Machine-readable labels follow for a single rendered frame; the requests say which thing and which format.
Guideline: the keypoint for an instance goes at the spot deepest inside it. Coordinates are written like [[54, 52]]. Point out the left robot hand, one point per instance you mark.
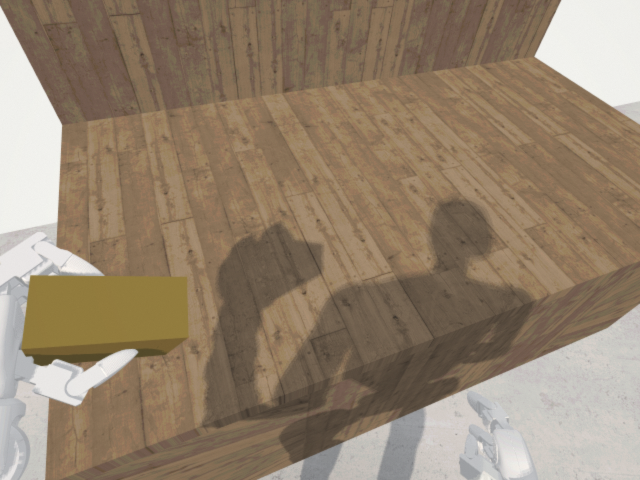
[[61, 381]]

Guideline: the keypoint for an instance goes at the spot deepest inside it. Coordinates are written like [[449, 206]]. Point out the robot left forearm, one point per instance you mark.
[[14, 443]]

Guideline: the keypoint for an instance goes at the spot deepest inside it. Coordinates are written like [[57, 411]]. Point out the right robot hand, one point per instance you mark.
[[506, 455]]

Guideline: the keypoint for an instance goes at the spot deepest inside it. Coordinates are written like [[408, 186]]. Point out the sponge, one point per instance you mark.
[[87, 318]]

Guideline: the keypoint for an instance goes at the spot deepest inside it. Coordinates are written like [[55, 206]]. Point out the table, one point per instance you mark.
[[377, 204]]

